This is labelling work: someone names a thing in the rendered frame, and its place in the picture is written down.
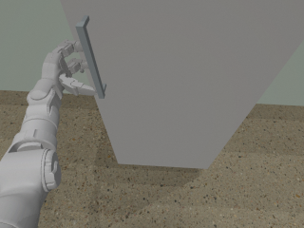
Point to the robot left forearm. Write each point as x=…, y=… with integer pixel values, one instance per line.
x=40, y=125

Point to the left robot hand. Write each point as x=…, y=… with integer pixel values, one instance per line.
x=54, y=68

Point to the fridge door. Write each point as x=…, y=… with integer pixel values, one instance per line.
x=182, y=75

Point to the robot left upper arm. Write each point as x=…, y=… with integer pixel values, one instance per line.
x=26, y=177

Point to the handle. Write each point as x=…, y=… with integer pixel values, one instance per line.
x=89, y=55

